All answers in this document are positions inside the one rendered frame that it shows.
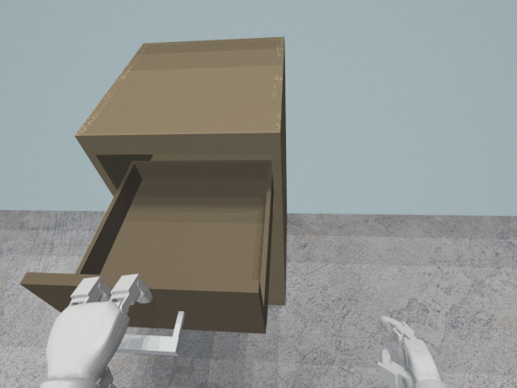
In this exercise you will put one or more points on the handle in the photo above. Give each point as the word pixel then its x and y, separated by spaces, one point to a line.
pixel 152 344

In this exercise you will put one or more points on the robot left hand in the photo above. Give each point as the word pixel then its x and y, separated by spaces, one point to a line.
pixel 86 334

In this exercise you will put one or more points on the drawer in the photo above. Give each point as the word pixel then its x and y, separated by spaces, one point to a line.
pixel 198 232

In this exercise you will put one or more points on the robot right hand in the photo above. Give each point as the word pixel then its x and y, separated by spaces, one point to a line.
pixel 403 369

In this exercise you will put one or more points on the cabinet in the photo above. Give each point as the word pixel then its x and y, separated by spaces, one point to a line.
pixel 199 101

